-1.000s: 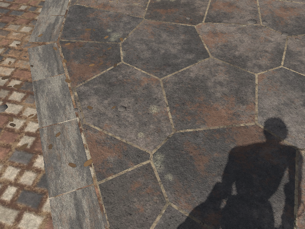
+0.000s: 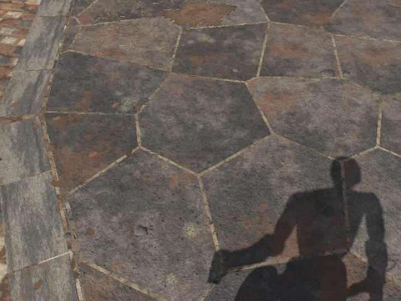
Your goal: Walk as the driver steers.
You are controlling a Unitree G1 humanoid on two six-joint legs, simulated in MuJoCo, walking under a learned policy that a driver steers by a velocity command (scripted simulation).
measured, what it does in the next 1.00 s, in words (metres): walks ahead, turning left: right foot, then left foot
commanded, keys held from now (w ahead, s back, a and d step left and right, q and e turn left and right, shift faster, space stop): w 0.10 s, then w+q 0.90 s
